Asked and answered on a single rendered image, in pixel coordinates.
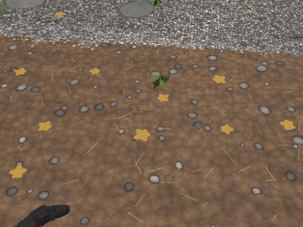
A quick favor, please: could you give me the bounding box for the left robot hand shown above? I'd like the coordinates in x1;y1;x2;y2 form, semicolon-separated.
14;204;70;227

